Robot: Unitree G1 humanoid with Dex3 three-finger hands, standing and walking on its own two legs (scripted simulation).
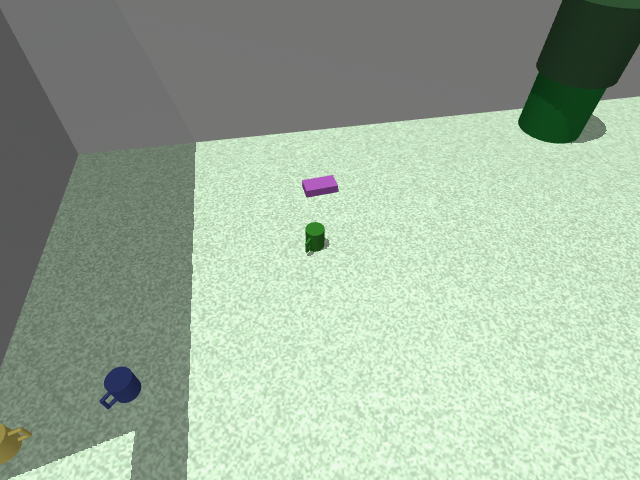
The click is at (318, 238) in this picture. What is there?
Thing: mug
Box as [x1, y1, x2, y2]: [305, 222, 324, 252]
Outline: 320,223 312,222 309,223 305,228 306,252 309,250 316,251 323,247 324,228
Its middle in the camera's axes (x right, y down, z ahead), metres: -0.02 -0.01 +1.64
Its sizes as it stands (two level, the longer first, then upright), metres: 0.113 0.079 0.099
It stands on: the floor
